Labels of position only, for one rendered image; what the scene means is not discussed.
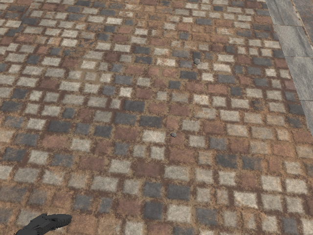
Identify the left robot hand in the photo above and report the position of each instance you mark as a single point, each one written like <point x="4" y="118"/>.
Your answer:
<point x="45" y="223"/>

